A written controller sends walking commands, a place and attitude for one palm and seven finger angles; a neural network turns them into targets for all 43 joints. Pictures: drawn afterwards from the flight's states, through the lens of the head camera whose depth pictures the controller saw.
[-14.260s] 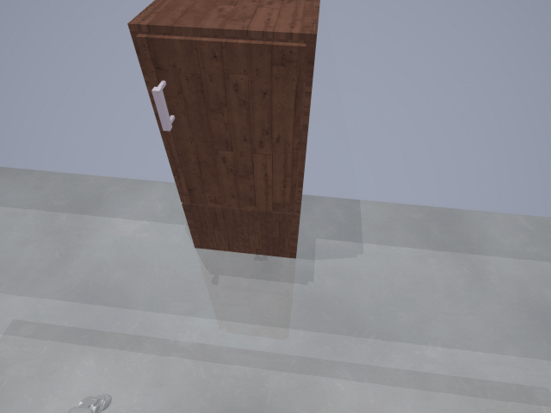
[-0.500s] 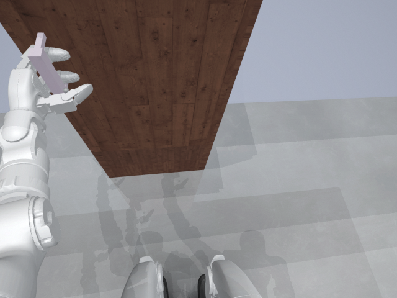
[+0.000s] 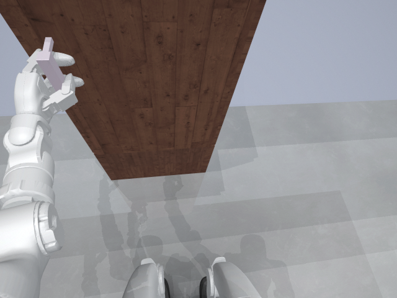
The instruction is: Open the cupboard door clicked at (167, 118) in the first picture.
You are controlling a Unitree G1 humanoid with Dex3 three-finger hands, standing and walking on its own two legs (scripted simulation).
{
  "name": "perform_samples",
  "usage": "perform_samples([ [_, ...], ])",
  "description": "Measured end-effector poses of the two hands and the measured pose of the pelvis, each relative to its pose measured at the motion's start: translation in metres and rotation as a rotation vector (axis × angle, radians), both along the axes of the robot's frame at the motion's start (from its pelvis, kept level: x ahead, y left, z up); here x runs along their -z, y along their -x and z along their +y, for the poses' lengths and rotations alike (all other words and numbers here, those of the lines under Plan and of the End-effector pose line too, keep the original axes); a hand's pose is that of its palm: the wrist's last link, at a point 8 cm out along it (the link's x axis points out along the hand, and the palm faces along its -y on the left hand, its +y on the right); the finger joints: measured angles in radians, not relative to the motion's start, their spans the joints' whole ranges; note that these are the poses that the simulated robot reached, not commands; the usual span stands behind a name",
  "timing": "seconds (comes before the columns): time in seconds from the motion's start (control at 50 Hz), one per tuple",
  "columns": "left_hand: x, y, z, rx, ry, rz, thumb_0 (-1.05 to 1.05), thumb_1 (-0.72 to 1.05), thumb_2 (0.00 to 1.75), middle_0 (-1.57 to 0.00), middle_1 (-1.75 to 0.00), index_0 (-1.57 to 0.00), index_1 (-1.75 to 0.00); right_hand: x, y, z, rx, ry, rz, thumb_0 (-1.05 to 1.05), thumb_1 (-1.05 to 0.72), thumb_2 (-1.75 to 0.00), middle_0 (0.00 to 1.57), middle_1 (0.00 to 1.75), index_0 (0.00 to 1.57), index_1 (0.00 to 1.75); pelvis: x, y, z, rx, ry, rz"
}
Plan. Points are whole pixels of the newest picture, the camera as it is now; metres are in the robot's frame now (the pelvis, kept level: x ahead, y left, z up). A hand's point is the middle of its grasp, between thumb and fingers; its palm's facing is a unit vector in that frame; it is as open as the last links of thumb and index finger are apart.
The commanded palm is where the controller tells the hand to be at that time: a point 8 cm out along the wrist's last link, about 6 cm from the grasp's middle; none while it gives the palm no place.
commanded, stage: pull the door open along its arc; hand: left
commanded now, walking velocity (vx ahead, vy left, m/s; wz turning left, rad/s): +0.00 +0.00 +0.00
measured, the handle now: (59, 73) +0.54 +0.24 +0.07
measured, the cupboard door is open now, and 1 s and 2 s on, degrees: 0 46 44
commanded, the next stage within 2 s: open thumb and fingers to let go in 0.88 s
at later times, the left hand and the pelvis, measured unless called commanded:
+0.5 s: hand (90, 151) +0.37 +0.17 +0.07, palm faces +0.30 -0.95 +0.07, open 5.9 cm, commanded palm +0.32 +0.21 +0.06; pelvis +0.01 +0.00 +0.02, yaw +1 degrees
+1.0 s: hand (164, 217) +0.26 +0.05 +0.07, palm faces +0.41 -0.91 -0.01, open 5.8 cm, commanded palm +0.22 +0.10 +0.06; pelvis +0.01 -0.05 +0.02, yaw +5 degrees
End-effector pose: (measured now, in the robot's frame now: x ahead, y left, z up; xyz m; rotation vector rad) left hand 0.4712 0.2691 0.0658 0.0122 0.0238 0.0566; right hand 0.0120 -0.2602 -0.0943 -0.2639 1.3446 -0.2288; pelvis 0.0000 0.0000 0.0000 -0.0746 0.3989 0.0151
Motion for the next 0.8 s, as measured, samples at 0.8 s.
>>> perform_samples([
  [0.8,-0.001,0.218,-0.138,-0.446,0.024,-0.011,0.0,0.73,0.78,-0.32,-1.34,-0.35,-1.33,-0.02,-0.174,0.035,-0.308,-0.208,-0.475,0.0,-0.9,-0.9,0.2,0.3,0.2,0.3,-0.018,-0.005,-0.033,-0.053,-0.067,-0.169],
])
